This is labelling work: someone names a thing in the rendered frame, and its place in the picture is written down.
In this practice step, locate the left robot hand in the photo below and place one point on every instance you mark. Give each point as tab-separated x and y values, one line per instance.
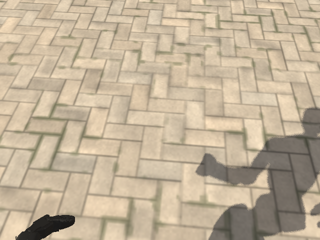
46	225

